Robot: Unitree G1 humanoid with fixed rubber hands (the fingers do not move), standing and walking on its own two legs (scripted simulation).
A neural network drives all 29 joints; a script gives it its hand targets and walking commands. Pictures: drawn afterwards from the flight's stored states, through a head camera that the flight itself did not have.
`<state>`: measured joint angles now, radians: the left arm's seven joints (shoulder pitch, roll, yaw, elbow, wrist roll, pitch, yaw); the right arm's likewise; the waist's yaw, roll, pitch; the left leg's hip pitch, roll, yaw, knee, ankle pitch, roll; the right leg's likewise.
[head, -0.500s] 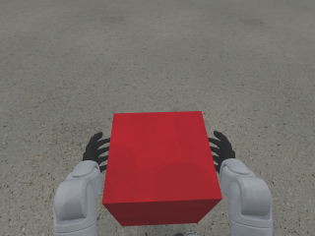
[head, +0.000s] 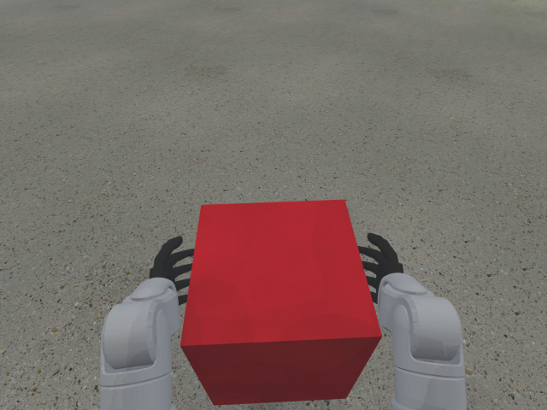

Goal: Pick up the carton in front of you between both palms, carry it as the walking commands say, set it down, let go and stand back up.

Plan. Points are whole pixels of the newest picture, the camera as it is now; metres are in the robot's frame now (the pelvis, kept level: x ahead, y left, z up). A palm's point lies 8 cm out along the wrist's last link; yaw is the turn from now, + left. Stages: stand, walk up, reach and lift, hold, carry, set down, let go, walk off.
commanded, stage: carry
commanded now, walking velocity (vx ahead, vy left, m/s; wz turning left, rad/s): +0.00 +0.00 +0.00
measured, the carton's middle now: (276, 306) +0.28 +0.00 +0.02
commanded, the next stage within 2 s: hold in 1.46 s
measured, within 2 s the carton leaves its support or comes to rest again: neither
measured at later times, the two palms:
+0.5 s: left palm (161, 290) +0.27 +0.16 +0.08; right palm (380, 290) +0.27 -0.14 +0.08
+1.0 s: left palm (161, 324) +0.24 +0.16 +0.05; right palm (380, 323) +0.24 -0.14 +0.05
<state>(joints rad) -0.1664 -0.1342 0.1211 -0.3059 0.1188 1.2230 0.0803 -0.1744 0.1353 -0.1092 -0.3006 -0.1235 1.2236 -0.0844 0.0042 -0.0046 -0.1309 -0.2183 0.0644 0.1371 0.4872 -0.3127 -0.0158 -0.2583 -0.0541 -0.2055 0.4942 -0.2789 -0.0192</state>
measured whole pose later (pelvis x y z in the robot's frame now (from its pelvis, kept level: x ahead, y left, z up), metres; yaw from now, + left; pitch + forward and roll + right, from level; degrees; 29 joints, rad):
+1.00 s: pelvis -0.03 +0.01 +0.00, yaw +0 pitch +2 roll +0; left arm -0.12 -0.13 0.11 -0.02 0.19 0.93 0.04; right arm -0.12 0.13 -0.10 -0.02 -0.20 0.92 -0.04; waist 0.00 0.00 -0.12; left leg -0.24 0.05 0.15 0.50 -0.29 0.01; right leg -0.28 -0.07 -0.19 0.50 -0.25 -0.01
